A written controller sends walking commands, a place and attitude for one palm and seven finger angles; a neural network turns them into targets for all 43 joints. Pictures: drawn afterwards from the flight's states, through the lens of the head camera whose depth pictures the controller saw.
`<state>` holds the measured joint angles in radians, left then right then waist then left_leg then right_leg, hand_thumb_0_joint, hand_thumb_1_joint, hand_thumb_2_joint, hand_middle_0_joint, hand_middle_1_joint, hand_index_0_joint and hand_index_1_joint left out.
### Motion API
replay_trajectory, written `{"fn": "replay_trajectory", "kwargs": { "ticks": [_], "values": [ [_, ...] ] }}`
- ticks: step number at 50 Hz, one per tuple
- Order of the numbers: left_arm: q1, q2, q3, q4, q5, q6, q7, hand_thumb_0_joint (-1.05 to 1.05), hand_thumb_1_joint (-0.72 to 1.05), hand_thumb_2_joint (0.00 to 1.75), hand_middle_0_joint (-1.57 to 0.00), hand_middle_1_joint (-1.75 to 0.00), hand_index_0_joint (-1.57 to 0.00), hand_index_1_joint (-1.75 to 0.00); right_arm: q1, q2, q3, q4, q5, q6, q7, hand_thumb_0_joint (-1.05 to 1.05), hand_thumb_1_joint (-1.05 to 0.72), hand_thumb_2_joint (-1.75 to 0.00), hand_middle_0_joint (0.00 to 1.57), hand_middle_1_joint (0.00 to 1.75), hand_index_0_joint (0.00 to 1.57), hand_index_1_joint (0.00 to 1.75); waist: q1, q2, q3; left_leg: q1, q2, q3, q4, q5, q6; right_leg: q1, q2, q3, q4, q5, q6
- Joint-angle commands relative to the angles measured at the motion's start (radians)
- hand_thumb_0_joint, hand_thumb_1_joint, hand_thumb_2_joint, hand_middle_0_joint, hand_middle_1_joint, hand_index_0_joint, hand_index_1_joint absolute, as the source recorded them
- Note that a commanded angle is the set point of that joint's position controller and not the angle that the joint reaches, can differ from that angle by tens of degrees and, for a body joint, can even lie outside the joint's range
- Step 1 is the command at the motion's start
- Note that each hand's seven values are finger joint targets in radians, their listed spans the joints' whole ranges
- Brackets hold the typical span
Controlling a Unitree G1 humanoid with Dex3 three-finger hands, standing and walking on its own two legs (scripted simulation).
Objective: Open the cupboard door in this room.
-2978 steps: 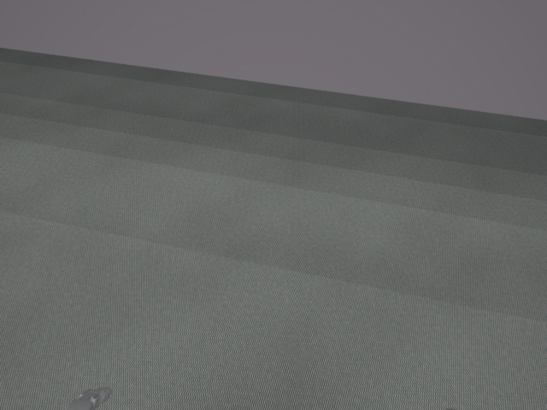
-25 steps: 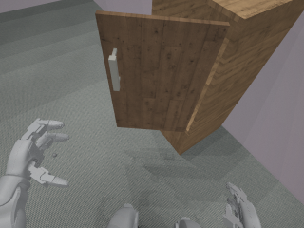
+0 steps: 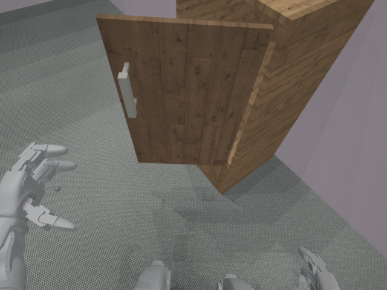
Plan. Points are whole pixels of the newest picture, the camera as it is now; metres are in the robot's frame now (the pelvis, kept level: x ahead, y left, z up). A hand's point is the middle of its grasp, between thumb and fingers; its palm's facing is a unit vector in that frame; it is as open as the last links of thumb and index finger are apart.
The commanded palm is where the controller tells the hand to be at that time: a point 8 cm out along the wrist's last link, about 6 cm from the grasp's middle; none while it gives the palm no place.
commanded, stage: raise the hand with hooked fingers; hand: left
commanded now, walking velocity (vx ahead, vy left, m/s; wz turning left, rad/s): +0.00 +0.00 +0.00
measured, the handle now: (129, 91) +0.56 +0.20 +0.03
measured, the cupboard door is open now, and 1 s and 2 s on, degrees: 52 52 52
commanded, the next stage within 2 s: move the hooked fingers beside the handle in 0.18 s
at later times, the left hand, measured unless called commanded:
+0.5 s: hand (68, 174) +0.32 +0.26 +0.04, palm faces +0.05 -1.00 -0.03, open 14.0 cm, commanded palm +0.30 +0.31 +0.05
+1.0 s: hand (85, 142) +0.40 +0.26 +0.04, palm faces +0.01 -1.00 -0.01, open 14.0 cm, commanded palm +0.38 +0.30 +0.05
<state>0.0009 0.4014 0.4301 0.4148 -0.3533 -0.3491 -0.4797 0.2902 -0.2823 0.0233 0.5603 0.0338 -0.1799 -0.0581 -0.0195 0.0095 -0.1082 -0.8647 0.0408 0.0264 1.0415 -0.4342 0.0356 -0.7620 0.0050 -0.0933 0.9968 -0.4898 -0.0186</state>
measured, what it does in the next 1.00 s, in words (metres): stands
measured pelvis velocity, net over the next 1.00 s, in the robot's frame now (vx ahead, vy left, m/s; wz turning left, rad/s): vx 0.00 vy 0.00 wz -0.02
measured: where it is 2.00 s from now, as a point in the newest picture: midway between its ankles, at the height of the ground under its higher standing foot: outside the picture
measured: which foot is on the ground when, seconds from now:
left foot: down 0.00-1.00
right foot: down 0.00-1.00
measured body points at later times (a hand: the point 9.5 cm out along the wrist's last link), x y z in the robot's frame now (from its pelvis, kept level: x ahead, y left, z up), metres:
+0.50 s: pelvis +0.00 -0.01 -0.01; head +0.08 +0.00 +0.43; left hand +0.31 +0.32 +0.05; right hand +0.15 -0.27 -0.10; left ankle +0.04 +0.10 -0.67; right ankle +0.00 -0.11 -0.67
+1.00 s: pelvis +0.00 +0.00 -0.01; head +0.10 +0.03 +0.43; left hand +0.39 +0.31 +0.04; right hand +0.09 -0.26 -0.11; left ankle +0.04 +0.10 -0.67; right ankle +0.00 -0.11 -0.67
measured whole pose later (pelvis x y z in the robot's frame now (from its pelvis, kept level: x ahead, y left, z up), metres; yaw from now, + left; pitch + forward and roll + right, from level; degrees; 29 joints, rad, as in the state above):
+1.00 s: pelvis +0.00 +0.00 -0.01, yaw -1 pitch +18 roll -3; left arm -0.44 0.46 0.43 0.80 -0.25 -0.37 -0.45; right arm 0.32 -0.28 0.03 0.62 0.03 -0.09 -0.05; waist -0.06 0.01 -0.12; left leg -0.97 0.05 0.03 1.10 -0.45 0.04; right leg -0.87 0.01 -0.08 1.05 -0.50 -0.01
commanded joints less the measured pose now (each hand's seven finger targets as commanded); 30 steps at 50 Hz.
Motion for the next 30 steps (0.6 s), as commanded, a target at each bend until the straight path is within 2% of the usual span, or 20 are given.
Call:
{"fn": "replay_trajectory", "kwargs": {
  "ticks": [1, 2, 4, 5, 9, 11, 14, 15, 17, 18, 20, 22, 25, 28, 29, 30],
  "values": [
    [-0.142, 0.255, 0.086, -0.221, -0.024, -0.078, -0.002, 0.00, -0.50, 0.30, -0.30, -1.20, -0.30, -1.20, -0.009, -0.147, -0.064, -0.135, 0.007, -0.045, -0.016, 0.00, -0.90, -0.90, 0.20, 0.30, 0.20, 0.30, 0.015, 0.134, -0.297, 0.296, -0.024, -0.065, -0.149, 0.243, -0.012, 0.067, 0.032, 0.051, -0.129, 0.214, -0.010],
    [-0.152, 0.263, 0.091, -0.226, -0.031, -0.077, -0.005, 0.00, -0.50, 0.30, -0.30, -1.20, -0.30, -1.20, -0.005, -0.148, -0.062, -0.135, 0.004, -0.044, -0.016, 0.00, -0.90, -0.90, 0.20, 0.30, 0.20, 0.30, 0.010, 0.101, -0.304, 0.281, -0.025, -0.065, -0.138, 0.250, -0.007, 0.083, 0.035, 0.056, -0.127, 0.228, -0.010],
    [-0.141, 0.253, 0.090, -0.212, -0.035, -0.071, -0.012, 0.00, -0.50, 0.30, -0.30, -1.20, -0.30, -1.20, -0.009, -0.147, -0.064, -0.134, 0.009, -0.041, -0.019, 0.00, -0.90, -0.90, 0.20, 0.30, 0.20, 0.30, 0.007, 0.077, -0.302, 0.265, -0.027, -0.057, -0.132, 0.253, -0.005, 0.099, 0.033, 0.066, -0.133, 0.251, -0.003],
    [-0.140, 0.251, 0.091, -0.198, -0.037, -0.067, -0.013, 0.00, -0.50, 0.30, -0.30, -1.20, -0.30, -1.20, -0.009, -0.146, -0.062, -0.133, 0.010, -0.039, -0.019, 0.00, -0.90, -0.90, 0.20, 0.30, 0.20, 0.30, 0.009, 0.087, -0.292, 0.259, -0.027, -0.056, -0.133, 0.249, -0.006, 0.095, 0.033, 0.063, -0.133, 0.248, -0.003],
    [-0.157, 0.237, 0.089, -0.147, -0.049, -0.051, -0.022, 0.00, -0.50, 0.30, -0.30, -1.20, -0.30, -1.20, -0.011, -0.145, -0.058, -0.129, 0.011, -0.034, -0.022, 0.00, -0.90, -0.90, 0.20, 0.30, 0.20, 0.30, 0.000, 0.040, -0.264, 0.207, -0.030, -0.045, -0.109, 0.229, -0.003, 0.106, 0.028, 0.088, -0.142, 0.253, 0.004],
    [-0.162, 0.231, 0.085, -0.136, -0.047, -0.048, -0.025, 0.00, -0.50, 0.30, -0.30, -1.20, -0.30, -1.20, -0.014, -0.144, -0.059, -0.131, 0.011, -0.033, -0.022, 0.00, -0.90, -0.90, 0.20, 0.30, 0.20, 0.30, 0.002, 0.035, -0.263, 0.190, -0.030, -0.044, -0.102, 0.218, -0.003, 0.109, 0.023, 0.095, -0.141, 0.241, 0.006],
    [-0.179, 0.240, 0.076, -0.157, -0.038, -0.057, -0.031, 0.00, -0.50, 0.30, -0.30, -1.20, -0.30, -1.20, -0.014, -0.143, -0.058, -0.134, 0.012, -0.033, -0.020, 0.00, -0.90, -0.90, 0.20, 0.30, 0.20, 0.30, 0.003, 0.052, -0.279, 0.208, -0.029, -0.045, -0.102, 0.233, -0.001, 0.111, 0.025, 0.097, -0.134, 0.260, 0.004],
    [-0.217, 0.245, 0.070, -0.163, -0.031, -0.060, -0.028, 0.00, -0.50, 0.30, -0.30, -1.20, -0.30, -1.20, -0.017, -0.143, -0.058, -0.132, 0.012, -0.033, -0.022, 0.00, -0.90, -0.90, 0.20, 0.30, 0.20, 0.30, -0.002, 0.081, -0.281, 0.210, -0.029, -0.042, -0.098, 0.230, 0.000, 0.099, 0.024, 0.098, -0.132, 0.255, 0.003],
    [-0.321, 0.297, 0.102, -0.129, -0.025, -0.067, -0.019, 0.00, -0.50, 0.30, -0.30, -1.20, -0.30, -1.20, -0.008, -0.148, -0.053, -0.108, 0.006, -0.030, -0.029, 0.00, -0.90, -0.90, 0.20, 0.30, 0.20, 0.30, -0.020, 0.060, -0.259, 0.184, -0.022, -0.049, -0.077, 0.208, -0.001, 0.070, 0.029, 0.105, -0.123, 0.223, 0.000],
    [-0.340, 0.313, 0.120, -0.119, -0.020, -0.075, -0.016, 0.00, -0.50, 0.30, -0.30, -1.20, -0.30, -1.20, -0.009, -0.147, -0.053, -0.106, 0.006, -0.028, -0.030, 0.00, -0.90, -0.90, 0.20, 0.30, 0.20, 0.30, -0.013, 0.060, -0.277, 0.173, -0.023, -0.049, -0.075, 0.208, -0.002, 0.083, 0.026, 0.112, -0.119, 0.221, 0.002],
    [-0.364, 0.280, 0.089, -0.100, -0.015, -0.083, -0.016, 0.00, -0.50, 0.30, -0.30, -1.20, -0.30, -1.20, -0.012, -0.142, -0.052, -0.106, 0.008, -0.030, -0.032, 0.00, -0.90, -0.90, 0.20, 0.30, 0.20, 0.30, -0.016, 0.086, -0.285, 0.190, -0.024, -0.049, -0.080, 0.202, -0.002, 0.065, 0.025, 0.104, -0.114, 0.211, 0.000],
    [-0.420, 0.296, 0.090, -0.067, -0.016, -0.082, -0.023, 0.00, -0.50, 0.30, -0.30, -1.20, -0.30, -1.20, -0.004, -0.146, -0.051, -0.095, 0.008, -0.029, -0.035, 0.00, -0.90, -0.90, 0.20, 0.30, 0.20, 0.30, -0.020, 0.081, -0.294, 0.188, -0.020, -0.051, -0.072, 0.197, -0.002, 0.066, 0.028, 0.108, -0.113, 0.204, -0.002],
    [-0.435, 0.267, 0.048, -0.047, 0.001, -0.064, -0.029, 0.00, -0.50, 0.30, -0.30, -1.20, -0.30, -1.20, 0.003, -0.148, -0.056, -0.093, 0.012, -0.025, -0.034, 0.00, -0.90, -0.90, 0.20, 0.30, 0.20, 0.30, -0.019, 0.119, -0.337, 0.241, -0.021, -0.055, -0.090, 0.218, -0.002, 0.050, 0.028, 0.088, -0.109, 0.225, -0.004],
    [-0.466, 0.300, 0.065, -0.006, 0.013, -0.040, -0.024, 0.00, -0.50, 0.30, -0.30, -1.20, -0.30, -1.20, 0.018, -0.152, -0.055, -0.088, 0.010, -0.014, -0.031, 0.00, -0.90, -0.90, 0.20, 0.30, 0.20, 0.30, -0.011, 0.095, -0.361, 0.232, -0.019, -0.057, -0.090, 0.240, -0.002, 0.066, 0.027, 0.085, -0.103, 0.250, -0.003],
    [-0.438, 0.306, 0.078, 0.014, 0.015, -0.033, -0.018, 0.00, -0.50, 0.30, -0.30, -1.20, -0.30, -1.20, 0.021, -0.152, -0.058, -0.090, 0.011, -0.008, -0.029, 0.00, -0.90, -0.90, 0.20, 0.30, 0.20, 0.30, -0.003, 0.093, -0.352, 0.235, -0.019, -0.057, -0.098, 0.249, -0.004, 0.071, 0.028, 0.082, -0.105, 0.260, -0.005],
    [-0.433, 0.288, 0.067, 0.013, 0.014, -0.028, -0.012, 0.00, -0.50, 0.30, -0.30, -1.20, -0.30, -1.20, 0.020, -0.151, -0.057, -0.097, 0.011, -0.004, -0.025, 0.00, -0.90, -0.90, 0.20, 0.30, 0.20, 0.30, -0.004, 0.096, -0.347, 0.235, -0.022, -0.053, -0.102, 0.248, -0.003, 0.069, 0.027, 0.079, -0.109, 0.261, -0.003]
  ]
}}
